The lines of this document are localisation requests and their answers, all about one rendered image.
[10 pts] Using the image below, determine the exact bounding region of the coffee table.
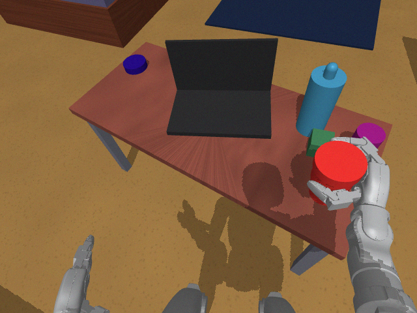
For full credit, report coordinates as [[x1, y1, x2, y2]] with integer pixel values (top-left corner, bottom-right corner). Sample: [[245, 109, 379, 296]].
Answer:
[[68, 42, 392, 276]]

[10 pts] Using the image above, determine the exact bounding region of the right robot arm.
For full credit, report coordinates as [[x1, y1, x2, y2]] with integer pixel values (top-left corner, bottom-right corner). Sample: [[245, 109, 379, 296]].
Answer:
[[346, 204, 417, 313]]

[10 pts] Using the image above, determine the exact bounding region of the left robot hand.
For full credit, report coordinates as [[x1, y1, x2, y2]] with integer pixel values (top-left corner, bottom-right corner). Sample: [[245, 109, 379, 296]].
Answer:
[[53, 235, 110, 313]]

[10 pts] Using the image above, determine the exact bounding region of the bed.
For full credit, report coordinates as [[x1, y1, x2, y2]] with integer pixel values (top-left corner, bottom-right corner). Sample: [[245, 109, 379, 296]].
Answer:
[[0, 0, 169, 48]]

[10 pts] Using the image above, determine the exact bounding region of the right robot hand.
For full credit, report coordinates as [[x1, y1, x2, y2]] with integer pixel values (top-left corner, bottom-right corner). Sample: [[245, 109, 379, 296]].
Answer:
[[307, 136, 390, 211]]

